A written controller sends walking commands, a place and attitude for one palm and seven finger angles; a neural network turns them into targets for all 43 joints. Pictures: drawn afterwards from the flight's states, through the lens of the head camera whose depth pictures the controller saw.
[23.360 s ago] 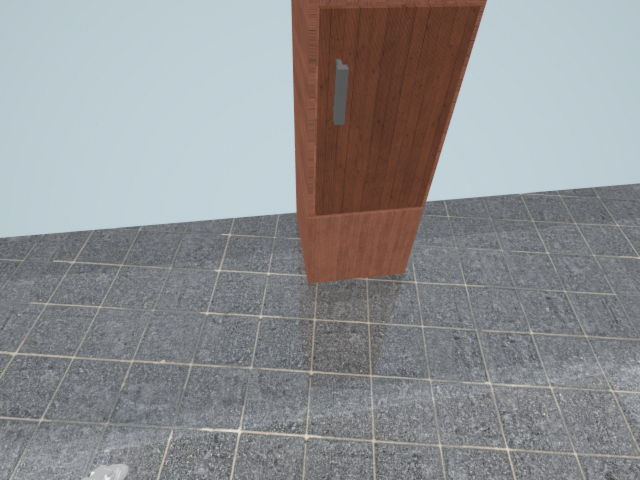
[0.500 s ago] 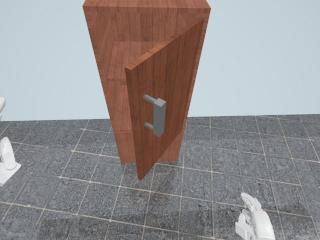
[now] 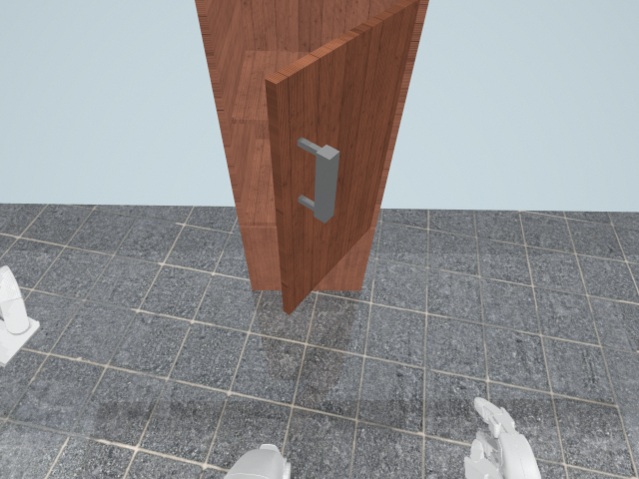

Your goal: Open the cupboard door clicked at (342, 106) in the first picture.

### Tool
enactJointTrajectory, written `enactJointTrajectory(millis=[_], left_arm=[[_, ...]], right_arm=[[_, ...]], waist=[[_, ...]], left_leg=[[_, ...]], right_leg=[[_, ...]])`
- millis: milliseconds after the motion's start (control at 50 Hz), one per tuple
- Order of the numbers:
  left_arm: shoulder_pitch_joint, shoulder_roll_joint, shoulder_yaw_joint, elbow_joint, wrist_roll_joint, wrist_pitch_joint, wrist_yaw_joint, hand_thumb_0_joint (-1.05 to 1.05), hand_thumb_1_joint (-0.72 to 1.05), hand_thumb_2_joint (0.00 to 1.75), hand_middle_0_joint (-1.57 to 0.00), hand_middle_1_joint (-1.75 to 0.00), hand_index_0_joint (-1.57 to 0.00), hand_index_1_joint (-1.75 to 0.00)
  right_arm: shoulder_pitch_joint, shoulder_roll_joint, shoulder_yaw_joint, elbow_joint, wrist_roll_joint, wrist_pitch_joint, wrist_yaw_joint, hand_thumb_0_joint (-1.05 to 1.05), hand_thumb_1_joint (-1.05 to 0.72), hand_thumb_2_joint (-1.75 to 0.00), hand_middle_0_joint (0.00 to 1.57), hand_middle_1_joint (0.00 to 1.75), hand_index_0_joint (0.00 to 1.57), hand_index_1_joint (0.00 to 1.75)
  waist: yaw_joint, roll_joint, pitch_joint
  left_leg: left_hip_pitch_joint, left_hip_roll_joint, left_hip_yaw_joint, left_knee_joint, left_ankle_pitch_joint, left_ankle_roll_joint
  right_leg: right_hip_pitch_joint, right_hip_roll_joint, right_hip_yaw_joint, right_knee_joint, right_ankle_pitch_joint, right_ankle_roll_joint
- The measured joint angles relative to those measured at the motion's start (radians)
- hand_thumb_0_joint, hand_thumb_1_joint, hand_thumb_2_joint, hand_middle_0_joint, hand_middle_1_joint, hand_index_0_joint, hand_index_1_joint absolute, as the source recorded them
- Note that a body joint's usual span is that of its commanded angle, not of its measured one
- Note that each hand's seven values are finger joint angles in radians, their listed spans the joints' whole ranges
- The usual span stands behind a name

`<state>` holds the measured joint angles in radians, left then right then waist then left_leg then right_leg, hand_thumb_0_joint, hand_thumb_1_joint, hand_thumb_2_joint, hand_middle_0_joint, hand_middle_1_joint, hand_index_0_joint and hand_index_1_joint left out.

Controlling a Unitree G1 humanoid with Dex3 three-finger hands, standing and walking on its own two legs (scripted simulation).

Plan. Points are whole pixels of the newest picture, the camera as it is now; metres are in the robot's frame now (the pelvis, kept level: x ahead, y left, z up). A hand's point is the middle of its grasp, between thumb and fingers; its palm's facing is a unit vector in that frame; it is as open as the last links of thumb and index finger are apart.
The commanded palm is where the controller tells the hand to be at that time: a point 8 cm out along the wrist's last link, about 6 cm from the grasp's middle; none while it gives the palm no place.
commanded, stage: step back with the hand held close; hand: left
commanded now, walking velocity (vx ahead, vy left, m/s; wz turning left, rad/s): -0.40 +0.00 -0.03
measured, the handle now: (314, 180) +0.52 +0.06 +0.06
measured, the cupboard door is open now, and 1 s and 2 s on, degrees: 51 51 51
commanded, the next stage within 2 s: stop stepping back and stand still in 0.06 s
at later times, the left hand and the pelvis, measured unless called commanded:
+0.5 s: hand out of the picture +0.08 +0.24 +0.17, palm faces +0.40 -0.77 -0.49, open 7.4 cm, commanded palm +0.03 +0.27 +0.19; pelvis -0.12 -0.02 +0.01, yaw -2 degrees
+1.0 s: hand out of the picture +0.06 +0.23 +0.16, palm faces +0.42 -0.79 -0.45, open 7.4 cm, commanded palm +0.00 +0.28 +0.19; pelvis -0.14 -0.02 +0.01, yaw +0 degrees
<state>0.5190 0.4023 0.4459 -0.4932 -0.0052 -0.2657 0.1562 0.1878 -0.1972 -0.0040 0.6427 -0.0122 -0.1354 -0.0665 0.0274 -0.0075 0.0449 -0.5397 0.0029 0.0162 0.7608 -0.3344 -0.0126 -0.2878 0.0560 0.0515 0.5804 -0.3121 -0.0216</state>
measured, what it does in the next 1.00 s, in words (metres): walks backwards: left foot, then right foot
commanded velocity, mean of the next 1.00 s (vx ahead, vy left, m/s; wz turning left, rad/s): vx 0.08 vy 0.02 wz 0.00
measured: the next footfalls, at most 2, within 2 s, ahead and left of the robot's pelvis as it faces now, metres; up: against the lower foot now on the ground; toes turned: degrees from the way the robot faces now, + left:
left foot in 0.12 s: +0.02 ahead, +0.11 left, +0.00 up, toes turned +3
right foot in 0.42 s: -0.07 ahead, -0.14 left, +0.00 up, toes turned +5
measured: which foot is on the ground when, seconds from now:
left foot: up 0.00-0.10, down 0.12-0.42, up 0.44-0.64, down 0.66-1.00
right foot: down 0.00-0.12, up 0.14-0.40, down 0.42-1.00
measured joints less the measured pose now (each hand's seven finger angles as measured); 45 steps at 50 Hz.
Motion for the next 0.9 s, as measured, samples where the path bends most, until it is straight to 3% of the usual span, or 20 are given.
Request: enactJointTrajectory(millis=[40,80,100,120,160,200,240,320,380,420,460,540,600,660,680,780,860,900], left_arm=[[-0.012,-0.001,-0.036,0.006,0.009,0.024,-0.006,0.01,0.89,0.90,-0.21,-0.30,-0.21,-0.30],[-0.008,0.014,-0.046,-0.005,0.011,0.041,-0.012,0.01,0.89,0.90,-0.21,-0.30,-0.21,-0.30],[-0.003,0.022,-0.046,-0.016,0.008,0.048,-0.014,0.01,0.89,0.90,-0.21,-0.30,-0.21,-0.30],[0.002,0.029,-0.045,-0.033,0.004,0.054,-0.016,0.01,0.89,0.90,-0.21,-0.30,-0.22,-0.30],[-0.012,0.064,-0.037,-0.060,0.000,0.058,-0.019,0.01,0.89,0.90,-0.21,-0.30,-0.22,-0.30],[-0.015,0.094,-0.015,-0.071,-0.010,0.046,-0.026,0.01,0.89,0.90,-0.21,-0.30,-0.22,-0.30],[0.022,0.103,0.007,-0.098,-0.020,0.049,-0.025,0.01,0.89,0.90,-0.21,-0.30,-0.22,-0.30],[0.113,0.103,0.031,-0.164,-0.033,0.069,-0.019,0.01,0.89,0.90,-0.21,-0.30,-0.22,-0.30],[0.146,0.095,0.028,-0.142,-0.036,0.079,-0.009,0.01,0.89,0.90,-0.21,-0.30,-0.22,-0.30],[0.135,0.089,0.025,-0.095,-0.031,0.085,-0.001,0.01,0.89,0.90,-0.21,-0.30,-0.22,-0.30],[0.095,0.054,0.000,-0.041,-0.030,0.099,-0.001,0.01,0.89,0.90,-0.21,-0.30,-0.22,-0.30],[0.031,-0.004,-0.053,0.032,-0.022,0.109,0.000,0.01,0.89,0.90,-0.21,-0.30,-0.22,-0.30],[0.016,-0.030,-0.081,0.039,-0.013,0.103,0.003,0.01,0.89,0.90,-0.21,-0.30,-0.21,-0.30],[0.020,-0.032,-0.093,0.013,-0.008,0.085,0.005,0.01,0.89,0.90,-0.21,-0.30,-0.21,-0.30],[0.020,-0.022,-0.087,0.008,-0.008,0.076,0.005,0.01,0.89,0.90,-0.21,-0.30,-0.21,-0.30],[0.036,0.042,-0.016,0.030,-0.005,0.053,0.008,0.01,0.89,0.90,-0.21,-0.30,-0.22,-0.30],[0.021,0.046,-0.003,0.068,-0.002,0.045,0.007,0.01,0.89,0.90,-0.21,-0.30,-0.21,-0.30],[0.009,0.026,-0.021,0.076,-0.005,0.042,-0.001,0.01,0.89,0.90,-0.21,-0.30,-0.21,-0.30]], right_arm=[[-0.015,0.002,0.003,0.012,0.004,0.011,-0.003,0.01,-0.90,-0.89,0.20,0.30,0.20,0.30],[-0.027,0.006,0.014,0.000,0.005,0.018,-0.010,0.02,-0.90,-0.89,0.20,0.30,0.20,0.30],[-0.033,0.002,0.019,-0.014,0.005,0.019,-0.014,0.02,-0.90,-0.89,0.20,0.30,0.20,0.30],[-0.039,-0.008,0.021,-0.034,0.007,0.016,-0.018,0.02,-0.90,-0.89,0.20,0.30,0.20,0.30],[-0.063,-0.008,0.004,-0.054,0.005,0.002,-0.023,0.01,-0.90,-0.89,0.20,0.30,0.20,0.30],[-0.092,0.013,-0.006,-0.053,0.003,-0.011,-0.012,0.01,-0.90,-0.89,0.20,0.30,0.20,0.30],[-0.092,0.029,-0.002,-0.064,0.000,-0.025,0.001,0.01,-0.90,-0.89,0.20,0.30,0.20,0.30],[-0.044,0.049,0.019,-0.085,0.002,-0.039,0.018,0.01,-0.90,-0.89,0.20,0.30,0.20,0.30],[0.002,0.055,0.040,-0.080,0.001,-0.029,0.007,0.01,-0.90,-0.89,0.20,0.30,0.20,0.30],[0.023,0.054,0.046,-0.072,0.001,-0.012,-0.001,0.01,-0.90,-0.89,0.20,0.30,0.20,0.30],[0.022,0.034,0.042,-0.044,-0.001,0.009,-0.005,0.01,-0.90,-0.89,0.20,0.30,0.20,0.30],[0.058,-0.001,0.029,0.025,0.001,0.024,-0.010,0.01,-0.90,-0.89,0.20,0.30,0.20,0.30],[0.101,-0.024,0.016,0.036,0.000,0.017,-0.022,0.01,-0.90,-0.89,0.20,0.30,0.20,0.30],[0.130,-0.055,-0.003,0.025,-0.003,-0.001,-0.035,0.01,-0.90,-0.89,0.20,0.30,0.20,0.30],[0.127,-0.057,-0.009,0.024,-0.004,-0.004,-0.040,0.01,-0.90,-0.89,0.20,0.30,0.20,0.30],[0.120,-0.029,-0.008,0.002,0.002,-0.015,-0.041,0.01,-0.90,-0.90,0.20,0.30,0.20,0.30],[0.118,-0.009,0.008,0.005,0.005,-0.018,-0.027,0.01,-0.90,-0.90,0.20,0.30,0.20,0.30],[0.110,-0.004,0.008,0.022,0.007,-0.011,-0.015,0.01,-0.90,-0.89,0.20,0.30,0.20,0.30]], waist=[[0.004,-0.035,0.002],[-0.007,-0.068,-0.003],[-0.016,-0.072,-0.005],[-0.024,-0.059,-0.007],[-0.041,-0.056,0.011],[-0.029,-0.076,0.049],[-0.029,-0.066,0.063],[-0.025,-0.043,0.040],[-0.026,-0.038,-0.007],[-0.026,-0.049,-0.036],[-0.017,-0.031,-0.038],[-0.008,-0.039,-0.066],[-0.026,-0.048,-0.096],[-0.048,-0.027,-0.110],[-0.056,-0.030,-0.103],[-0.067,-0.043,-0.079],[-0.063,-0.001,-0.069],[-0.049,0.006,-0.067]], left_leg=[[0.024,-0.024,0.022,0.060,-0.056,-0.005],[0.085,-0.029,0.043,0.008,-0.036,-0.006],[0.129,-0.027,0.045,-0.068,0.017,-0.009],[0.177,-0.012,0.038,-0.162,0.153,-0.006],[0.197,-0.015,0.032,-0.234,0.137,0.029],[0.207,-0.020,0.047,-0.254,0.125,0.053],[0.217,0.000,0.046,-0.286,0.152,0.054],[0.233,0.034,0.048,-0.338,0.207,0.038],[0.227,0.037,0.053,-0.358,0.226,0.029],[0.193,0.025,0.061,-0.326,0.182,0.021],[0.142,0.024,0.037,-0.211,0.073,0.009],[0.105,0.010,0.017,0.025,0.014,0.008],[0.177,0.022,0.033,-0.045,0.002,0.023],[0.288,0.037,0.027,-0.229,-0.014,0.043],[0.295,0.033,0.026,-0.255,0.042,0.033],[0.297,0.019,0.049,-0.223,0.063,0.001],[0.270,0.039,0.029,-0.158,0.009,0.013],[0.214,0.031,0.017,-0.018,-0.060,0.025]], right_leg=[[0.002,-0.026,0.015,-0.038,0.038,0.008],[-0.007,-0.042,0.023,-0.066,0.059,0.015],[-0.017,-0.042,0.021,-0.071,0.068,0.018],[-0.035,-0.031,0.013,-0.061,0.073,0.022],[-0.099,-0.031,0.004,0.053,-0.004,0.031],[-0.150,-0.022,0.024,0.219,-0.133,0.029],[-0.159,-0.013,-0.009,0.279,-0.150,0.034],[-0.094,-0.020,-0.078,0.210,-0.109,0.047],[0.008,-0.036,-0.104,0.066,-0.128,0.040],[0.078,-0.050,-0.099,-0.074,-0.111,0.012],[0.069,-0.041,-0.100,-0.107,0.038,-0.020],[0.067,-0.047,-0.097,-0.123,0.074,-0.029],[0.060,-0.055,-0.110,-0.119,0.072,-0.027],[0.031,-0.048,-0.130,-0.071,0.052,-0.023],[0.018,-0.054,-0.132,-0.042,0.040,-0.020],[-0.011,-0.064,-0.094,0.055,-0.051,0.006],[0.003,-0.043,-0.115,0.026,0.027,-0.028],[0.000,-0.039,-0.118,0.021,0.019,-0.041]])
